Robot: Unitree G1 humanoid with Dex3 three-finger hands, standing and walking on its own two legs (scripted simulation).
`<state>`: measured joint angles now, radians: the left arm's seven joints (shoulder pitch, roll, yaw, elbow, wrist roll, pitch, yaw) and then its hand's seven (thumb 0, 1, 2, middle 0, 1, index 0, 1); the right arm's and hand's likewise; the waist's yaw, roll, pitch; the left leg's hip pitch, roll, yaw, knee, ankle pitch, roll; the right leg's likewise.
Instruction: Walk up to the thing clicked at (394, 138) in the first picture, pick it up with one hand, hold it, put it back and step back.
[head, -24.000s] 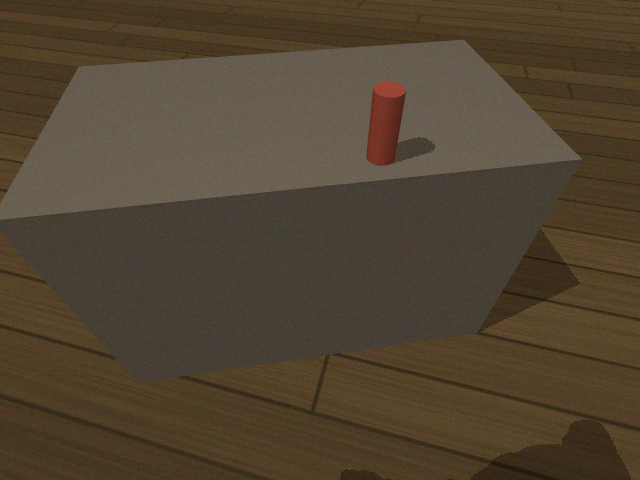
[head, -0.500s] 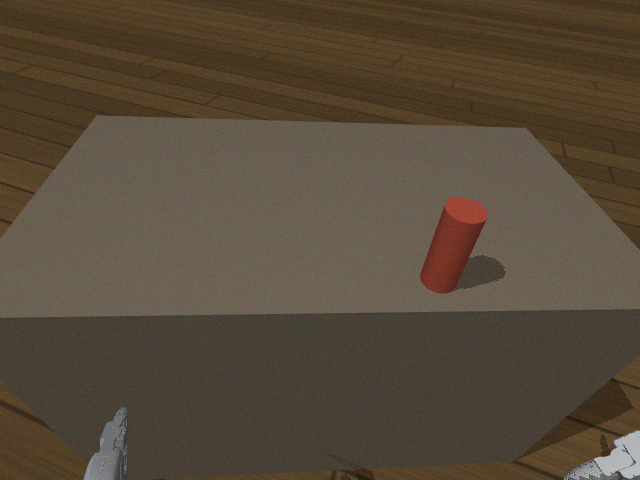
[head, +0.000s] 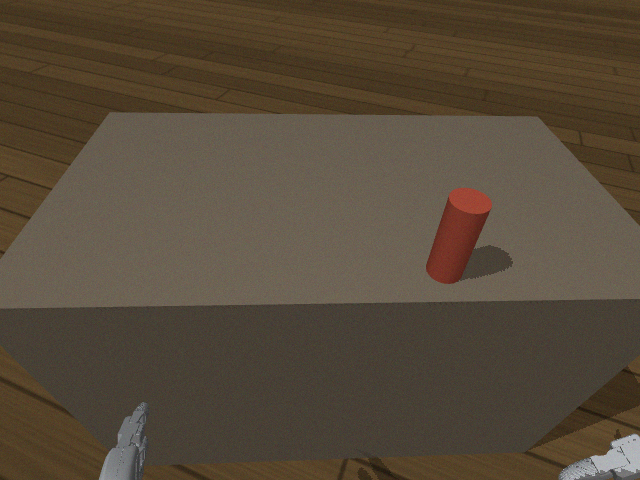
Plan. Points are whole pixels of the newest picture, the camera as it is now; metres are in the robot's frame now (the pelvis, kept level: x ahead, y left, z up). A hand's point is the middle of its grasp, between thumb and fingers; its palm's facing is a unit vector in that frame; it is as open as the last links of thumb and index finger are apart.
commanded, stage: home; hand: right
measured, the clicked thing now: (455, 238) +0.46 -0.21 +0.06
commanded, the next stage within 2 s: none
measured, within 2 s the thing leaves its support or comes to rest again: neither
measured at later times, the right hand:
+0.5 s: hand (455, 459) +0.19 -0.17 -0.09, palm faces +0.04 +0.98 -0.19, open 17.3 cm
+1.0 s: hand (476, 463) +0.19 -0.21 -0.12, palm faces -0.06 +0.95 -0.31, open 17.4 cm
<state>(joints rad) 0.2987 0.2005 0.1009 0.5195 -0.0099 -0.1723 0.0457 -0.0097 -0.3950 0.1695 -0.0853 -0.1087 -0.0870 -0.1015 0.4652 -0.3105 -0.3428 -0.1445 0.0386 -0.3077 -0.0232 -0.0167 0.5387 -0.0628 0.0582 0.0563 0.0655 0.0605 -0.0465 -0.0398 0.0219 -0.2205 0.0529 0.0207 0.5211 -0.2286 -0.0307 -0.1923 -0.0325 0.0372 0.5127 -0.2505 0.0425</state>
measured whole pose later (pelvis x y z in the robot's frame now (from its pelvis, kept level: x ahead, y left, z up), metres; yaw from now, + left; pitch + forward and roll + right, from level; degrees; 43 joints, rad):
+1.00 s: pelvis +0.03 -0.01 +0.00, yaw +2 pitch -1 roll +0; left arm 0.19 0.27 0.00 0.77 0.04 -0.03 0.00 0.01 0.90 0.90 -0.20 -0.30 -0.20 -0.30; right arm 0.20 -0.27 0.01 0.71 -0.04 -0.07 -0.03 -0.01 0.54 -0.05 0.06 0.05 0.06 0.05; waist 0.02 -0.01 0.02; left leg -0.26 0.05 -0.01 0.55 -0.28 -0.04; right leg -0.23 -0.03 0.01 0.56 -0.32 0.03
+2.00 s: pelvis +0.01 -0.01 +0.01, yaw +3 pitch -3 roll -1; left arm 0.14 0.37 -0.01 1.12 0.02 0.00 -0.02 0.01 0.90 0.90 -0.20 -0.30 -0.20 -0.30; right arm 0.14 -0.36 0.03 1.10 -0.02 -0.01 0.00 -0.01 0.52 -0.06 0.06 0.05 0.06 0.05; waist 0.01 -0.01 0.04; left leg -0.18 0.05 -0.03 0.40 -0.17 -0.05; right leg -0.12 -0.03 -0.02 0.38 -0.21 0.03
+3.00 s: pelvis +0.02 +0.00 +0.01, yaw +3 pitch -3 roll +0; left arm 0.13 0.35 0.00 1.13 0.02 0.00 -0.01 0.01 0.90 0.90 -0.20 -0.30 -0.20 -0.30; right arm 0.12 -0.36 0.01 1.12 -0.01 -0.01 0.00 -0.01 0.35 -0.22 0.13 0.16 0.13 0.16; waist 0.01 0.00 0.05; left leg -0.14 0.03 -0.03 0.37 -0.17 -0.03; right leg -0.08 -0.05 -0.02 0.34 -0.21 0.04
